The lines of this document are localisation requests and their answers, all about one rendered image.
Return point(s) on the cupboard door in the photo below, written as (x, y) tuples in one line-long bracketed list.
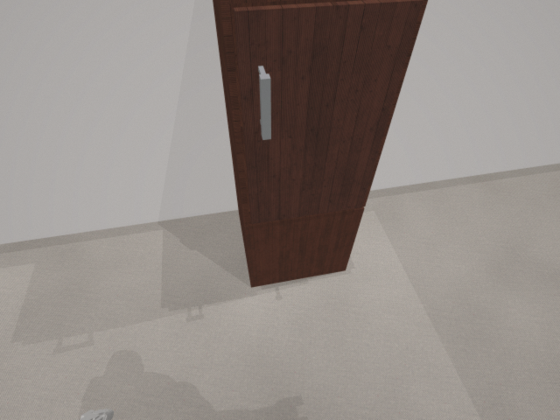
[(334, 70)]

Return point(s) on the handle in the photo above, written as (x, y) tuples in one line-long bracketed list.
[(265, 103)]

